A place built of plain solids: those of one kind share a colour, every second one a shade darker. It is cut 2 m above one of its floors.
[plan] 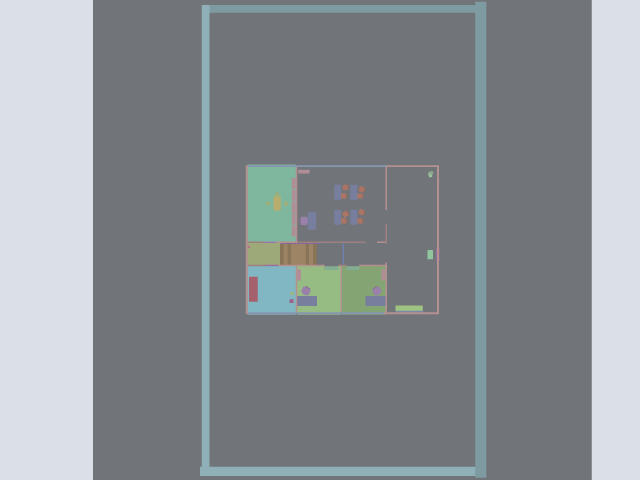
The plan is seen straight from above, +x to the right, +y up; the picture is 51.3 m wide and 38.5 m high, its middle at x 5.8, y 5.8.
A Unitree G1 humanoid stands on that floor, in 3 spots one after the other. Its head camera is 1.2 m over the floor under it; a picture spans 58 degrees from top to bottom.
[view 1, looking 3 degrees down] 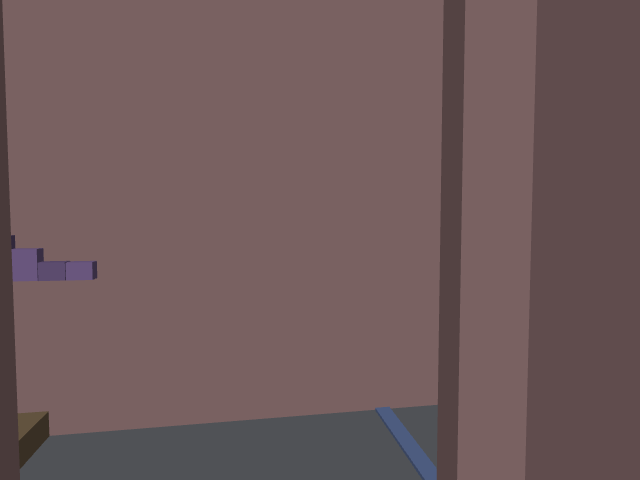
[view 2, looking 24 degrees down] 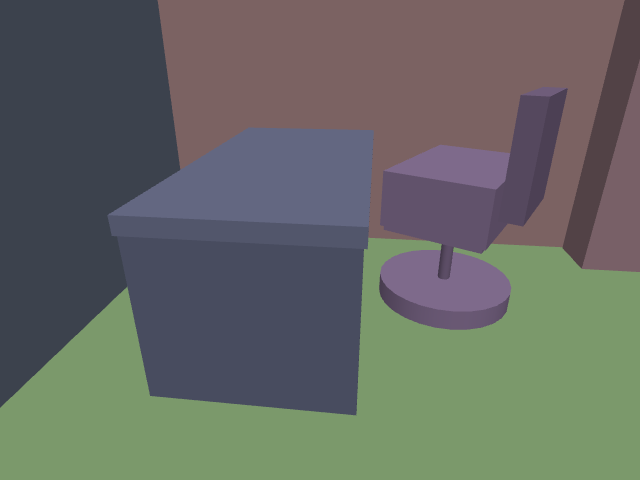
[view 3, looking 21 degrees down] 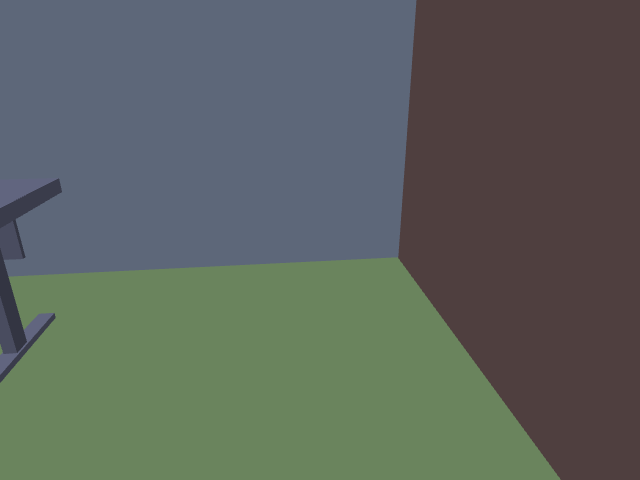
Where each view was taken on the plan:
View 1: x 6.72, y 2.70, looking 80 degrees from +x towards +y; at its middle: wall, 2.91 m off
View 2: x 6.72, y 1.30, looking -173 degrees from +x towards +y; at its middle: desk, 1.27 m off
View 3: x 8.45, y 2.70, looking -97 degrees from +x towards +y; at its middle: glazing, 2.91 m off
